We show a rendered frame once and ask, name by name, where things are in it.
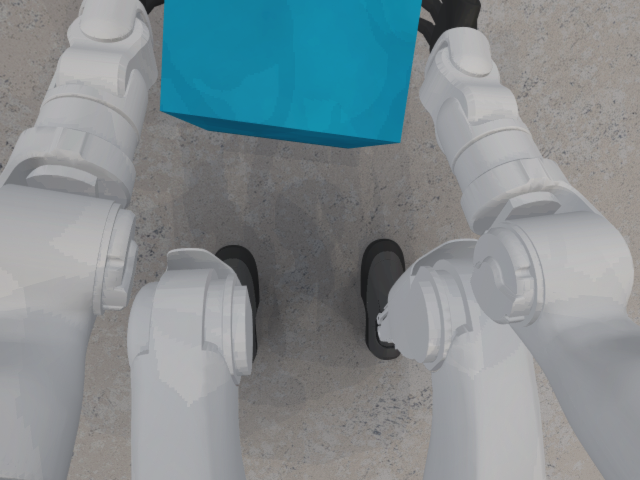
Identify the robot left shin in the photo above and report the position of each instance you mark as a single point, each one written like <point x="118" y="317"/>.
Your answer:
<point x="138" y="332"/>

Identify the left robot upper arm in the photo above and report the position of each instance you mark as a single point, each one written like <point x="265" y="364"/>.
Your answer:
<point x="64" y="259"/>

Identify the right robot thigh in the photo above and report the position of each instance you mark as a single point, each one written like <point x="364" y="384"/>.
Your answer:
<point x="486" y="419"/>

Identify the robot right hand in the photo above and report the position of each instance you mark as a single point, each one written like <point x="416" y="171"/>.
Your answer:
<point x="447" y="15"/>

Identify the carton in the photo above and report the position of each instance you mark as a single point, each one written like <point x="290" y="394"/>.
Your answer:
<point x="325" y="72"/>

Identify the robot right forearm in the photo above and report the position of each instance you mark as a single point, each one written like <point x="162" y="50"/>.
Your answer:
<point x="500" y="171"/>

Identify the robot left forearm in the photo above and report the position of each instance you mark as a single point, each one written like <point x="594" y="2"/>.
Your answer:
<point x="91" y="118"/>

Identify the right robot upper arm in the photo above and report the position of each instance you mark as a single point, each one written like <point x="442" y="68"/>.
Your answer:
<point x="562" y="282"/>

